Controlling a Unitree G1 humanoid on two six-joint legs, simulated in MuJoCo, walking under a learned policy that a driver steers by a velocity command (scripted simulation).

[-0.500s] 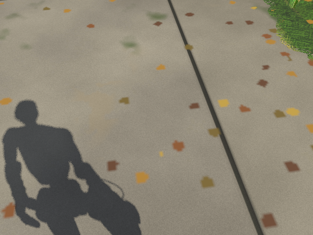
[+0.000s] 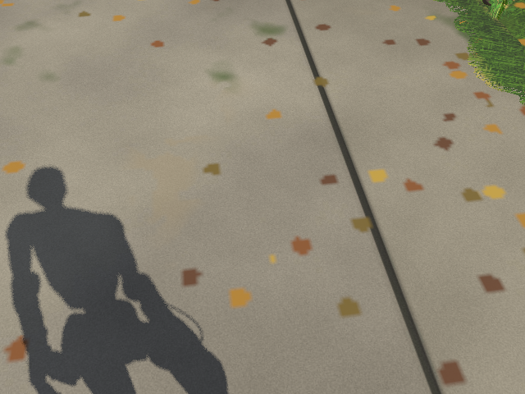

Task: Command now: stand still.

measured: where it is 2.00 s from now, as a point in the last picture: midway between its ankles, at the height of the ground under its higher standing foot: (257, 368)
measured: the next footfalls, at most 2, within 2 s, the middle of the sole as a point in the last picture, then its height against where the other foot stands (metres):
left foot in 1.38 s outside the picture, level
right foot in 1.92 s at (259, 303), level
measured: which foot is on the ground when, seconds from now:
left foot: down 0.00-0.90, up 0.92-1.00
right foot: down 0.00-1.00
